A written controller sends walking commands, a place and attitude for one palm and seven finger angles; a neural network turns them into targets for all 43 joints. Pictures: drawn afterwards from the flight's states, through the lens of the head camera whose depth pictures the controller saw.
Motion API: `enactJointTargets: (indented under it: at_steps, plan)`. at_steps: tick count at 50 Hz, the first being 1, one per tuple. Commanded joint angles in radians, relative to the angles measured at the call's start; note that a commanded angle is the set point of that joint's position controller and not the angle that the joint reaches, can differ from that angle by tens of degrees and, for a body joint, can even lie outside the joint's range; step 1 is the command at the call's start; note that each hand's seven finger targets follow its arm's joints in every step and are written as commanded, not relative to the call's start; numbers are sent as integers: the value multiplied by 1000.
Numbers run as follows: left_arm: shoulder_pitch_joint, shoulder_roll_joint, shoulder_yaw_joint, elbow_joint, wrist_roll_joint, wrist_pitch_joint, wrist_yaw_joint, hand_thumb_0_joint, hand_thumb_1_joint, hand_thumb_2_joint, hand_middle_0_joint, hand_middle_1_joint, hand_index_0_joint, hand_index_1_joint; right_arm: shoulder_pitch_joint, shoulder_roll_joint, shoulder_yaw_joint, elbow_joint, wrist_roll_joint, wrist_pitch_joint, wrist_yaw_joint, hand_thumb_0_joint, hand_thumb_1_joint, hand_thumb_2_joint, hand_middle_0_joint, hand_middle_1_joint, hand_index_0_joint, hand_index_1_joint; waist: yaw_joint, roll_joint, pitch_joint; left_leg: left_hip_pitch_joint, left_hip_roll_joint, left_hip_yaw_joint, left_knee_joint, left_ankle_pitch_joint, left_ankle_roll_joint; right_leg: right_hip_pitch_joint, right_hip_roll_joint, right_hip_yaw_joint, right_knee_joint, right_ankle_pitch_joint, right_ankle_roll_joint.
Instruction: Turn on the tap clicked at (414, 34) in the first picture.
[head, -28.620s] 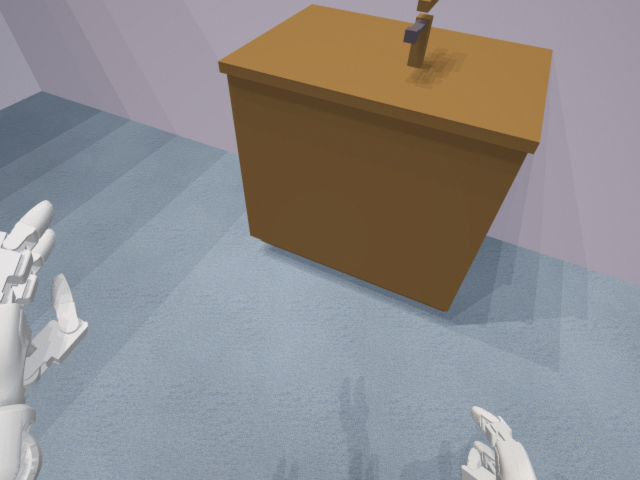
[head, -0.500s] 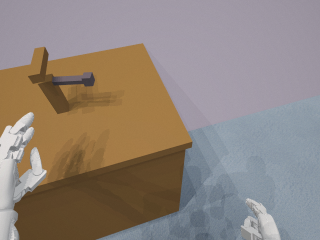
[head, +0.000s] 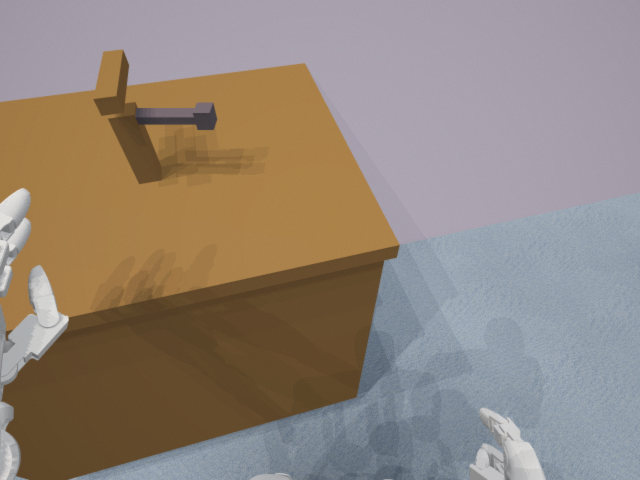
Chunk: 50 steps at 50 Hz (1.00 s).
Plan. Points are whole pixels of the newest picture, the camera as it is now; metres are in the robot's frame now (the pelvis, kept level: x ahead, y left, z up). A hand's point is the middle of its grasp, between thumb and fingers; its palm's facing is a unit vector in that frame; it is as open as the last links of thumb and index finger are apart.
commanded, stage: step back with the hand held close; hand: left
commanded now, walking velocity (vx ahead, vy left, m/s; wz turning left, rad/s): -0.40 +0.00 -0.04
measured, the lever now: (205, 116) +0.56 +0.21 +0.16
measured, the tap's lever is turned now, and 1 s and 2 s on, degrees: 75 75 75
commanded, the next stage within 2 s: stop stepping back and stand still in 0.48 s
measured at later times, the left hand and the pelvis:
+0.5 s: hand (35, 407) +0.14 +0.23 +0.18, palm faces +0.38 -0.85 -0.36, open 7.4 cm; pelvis -0.09 -0.01 +0.01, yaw -3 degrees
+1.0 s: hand out of the picture +0.01 +0.23 +0.18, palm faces +0.42 -0.83 -0.36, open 7.4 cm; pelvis -0.20 -0.02 +0.02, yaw +1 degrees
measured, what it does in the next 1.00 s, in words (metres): walks backwards: right foot, then left foot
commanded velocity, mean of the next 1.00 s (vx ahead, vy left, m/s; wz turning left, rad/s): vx -0.12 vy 0.00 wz -0.03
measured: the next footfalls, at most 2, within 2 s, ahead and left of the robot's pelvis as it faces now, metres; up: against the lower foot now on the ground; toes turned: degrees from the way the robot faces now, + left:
right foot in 0.48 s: -0.15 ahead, -0.11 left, +0.00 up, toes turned +0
left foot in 0.72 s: -0.09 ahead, +0.09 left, +0.00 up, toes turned -1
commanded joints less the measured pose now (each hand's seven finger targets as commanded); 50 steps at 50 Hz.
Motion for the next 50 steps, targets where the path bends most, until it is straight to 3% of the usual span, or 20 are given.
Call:
enactJointTargets:
  at_steps: [1, 3, 5, 9, 11, 12, 15, 20, 24, 26, 27, 29, 33, 35, 37, 39, 41, 46, 48, 50]
  plan:
    - [-37, 157, 61, -222, -17, -50, 9, 0, 900, 900, -200, -300, -200, -300, -95, -111, -60, -151, -7, -43, 4, 0, -900, -900, 200, 300, 200, 300, -15, -160, -140, -79, 89, -81, -33, -189, -2, 117, -244, 302, -235, 12, -76]
    - [-30, 180, 62, -257, -27, -46, 19, 0, 900, 900, -200, -300, -200, -300, -89, -88, -55, -133, -9, -36, 13, 0, -900, -900, 200, 300, 200, 300, -24, -193, -175, 51, 54, -32, 132, -131, -31, 19, -349, 331, -317, 5, -128]
    - [9, 196, 83, -293, -29, -51, 24, 0, 900, 900, -200, -300, -200, -300, -98, -74, -50, -128, -11, -31, 17, 0, -900, -900, 200, 300, 200, 300, -31, -149, -210, 92, 71, -42, 113, -97, -33, 34, -350, 269, -266, 163, -129]
    - [59, 224, 147, -321, -29, -69, 34, 0, 900, 900, -200, -300, -200, -300, -137, -122, -63, -147, -13, -31, -6, 0, -900, -900, 200, 300, 200, 300, -12, 68, -181, -19, 203, -157, -221, -1, 17, 114, -123, 99, -96, 59, -9]
    - [30, 197, 166, -330, -8, -88, 30, 0, 900, 900, -200, -300, -200, -300, -143, -127, -60, -168, -18, -54, -15, 0, -900, -900, 200, 300, 200, 300, -13, 275, -197, -289, 349, -275, -436, -223, 94, 323, 7, -2, 250, -68, 43]
    - [-21, 190, 158, -331, -2, -83, 27, 0, 900, 900, -200, -300, -200, -300, -129, -118, -64, -154, -28, -69, -17, 0, -900, -900, 200, 300, 200, 300, -15, 277, -174, -324, 389, -301, -479, -206, 118, 308, 22, 17, 410, -139, 48]
    - [-45, 128, 82, -265, -29, -67, 16, 0, 900, 900, -200, -300, -200, -300, -101, -98, -73, -110, -26, -101, -8, 0, -900, -900, 200, 300, 200, 300, -1, 114, -171, 94, 349, -210, -341, 218, 97, -10, -2, 30, 336, -300, 38]
    - [-124, 81, -29, -247, -33, -21, -2, 0, 900, 900, -200, -300, -200, -300, -136, -97, -37, -72, -35, -118, 9, 0, -900, -900, 200, 300, 200, 300, 8, 191, -223, 326, 327, -155, -317, 479, 58, 29, -5, 37, -13, -223, 33]
    - [-96, 202, 83, -293, -24, -27, -18, 0, 900, 900, -200, -300, -200, -300, -176, -104, -41, -103, -34, -90, 5, 0, -900, -900, 200, 300, 200, 300, 29, 50, -248, 217, 222, -29, -182, 278, -12, 185, -36, 51, -301, 218, 25]
    - [-58, 208, 79, -302, -42, -37, -19, 0, 900, 900, -200, -300, -200, -300, -155, -56, -48, -128, -4, -63, 7, 0, -900, -900, 200, 300, 200, 300, 19, -281, -293, 132, 76, 114, 35, 62, -78, 207, -228, 156, -284, 629, -8]
    - [5, 230, 111, -291, -42, -44, -17, 0, 900, 900, -200, -300, -200, -300, -173, -66, -58, -149, 8, -61, 6, 0, -900, -900, 200, 300, 200, 300, 36, -319, -268, 16, 41, 75, 182, -137, -73, 207, -289, 188, -254, 755, -38]
    - [111, 236, 144, -251, -39, -27, -26, 0, 900, 900, -200, -300, -200, -300, -180, -37, -30, -166, -8, -42, 5, 0, -900, -900, 200, 300, 200, 300, 20, -188, -267, -109, 56, 6, 230, -183, -69, 274, -312, 202, -189, 822, -95]
    - [63, 187, 108, -215, -55, -10, 0, 0, 900, 900, -200, -300, -200, -300, -121, -72, -26, -161, 4, -23, -11, 0, -900, -900, 200, 300, 200, 300, -36, -83, -254, 111, 75, 21, -99, 51, -48, 239, -251, 158, -141, 529, -72]
    - [40, 178, 87, -216, -63, -5, 11, 0, 900, 900, -200, -300, -200, -300, -111, -122, -42, -169, 14, -40, -24, 0, -900, -900, 200, 300, 200, 300, -16, 2, -227, 222, 161, -67, -252, 258, -8, 176, -125, 100, -133, 172, -10]
    - [33, 167, 67, -211, -56, 3, 15, 0, 900, 900, -200, -300, -200, -300, -111, -146, -47, -173, 25, -57, -25, 0, -900, -900, 200, 300, 200, 300, -5, 30, -195, 239, 197, -124, -265, 232, 16, 152, -56, 77, -156, 38, 7]
    - [-46, 186, 68, -281, -48, -11, 17, 0, 900, 900, -200, -300, -200, -300, -128, -138, -34, -160, 4, -73, -30, 0, -900, -900, 200, 300, 200, 300, -18, 217, -162, 132, 220, -212, -418, -47, 17, 182, -31, 17, -76, -111, 20]
    - [-61, 143, 39, -233, -28, -15, 25, 0, 900, 900, -200, -300, -200, -300, -122, -137, -29, -139, 4, -94, -30, 0, -900, -900, 200, 300, 200, 300, -21, 202, -89, -30, 238, -248, -527, -450, 39, 258, -5, 7, -31, -125, 27]
    - [-106, 131, 16, -160, -9, -10, 28, 0, 900, 900, -200, -300, -200, -300, -115, -132, -36, -102, -9, -102, -26, 0, -900, -900, 200, 300, 200, 300, -19, 114, -54, -81, 178, -159, -436, -510, 27, 305, 13, -16, -151, -195, -16]
    - [-116, 145, 24, -156, -10, -9, 29, 0, 900, 900, -200, -300, -200, -300, -102, -122, -45, -95, -19, -94, -24, 0, -900, -900, 200, 300, 200, 300, -21, -35, -65, -48, 108, -74, -224, -412, 11, 229, -69, 123, -266, -350, -77]
    - [-117, 148, 16, -153, -21, -7, 22, 0, 900, 900, -200, -300, -200, -300, -81, -97, -42, -69, -20, -87, -14, 0, -900, -900, 200, 300, 200, 300, -36, -224, -63, -22, 47, 25, 169, -179, -20, 119, -272, 428, -436, -532, -184]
